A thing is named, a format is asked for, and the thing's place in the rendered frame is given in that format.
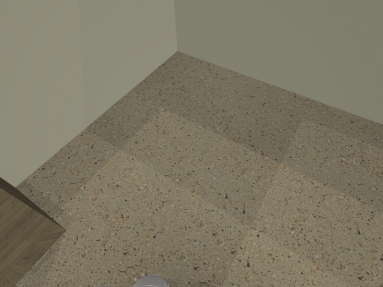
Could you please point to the left robot thigh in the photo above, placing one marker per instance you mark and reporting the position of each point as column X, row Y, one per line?
column 151, row 281

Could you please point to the cabinet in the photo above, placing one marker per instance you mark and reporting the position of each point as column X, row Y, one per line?
column 26, row 234

